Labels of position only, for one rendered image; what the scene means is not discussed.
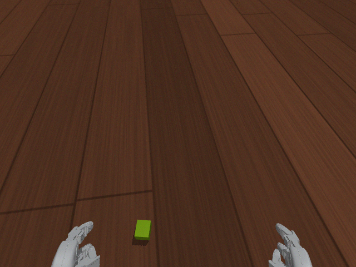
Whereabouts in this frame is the right robot hand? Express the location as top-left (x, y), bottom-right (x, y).
top-left (269, 223), bottom-right (313, 267)

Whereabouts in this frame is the small box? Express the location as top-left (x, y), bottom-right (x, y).
top-left (135, 220), bottom-right (152, 240)

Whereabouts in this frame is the left robot hand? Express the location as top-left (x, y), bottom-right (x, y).
top-left (51, 221), bottom-right (100, 267)

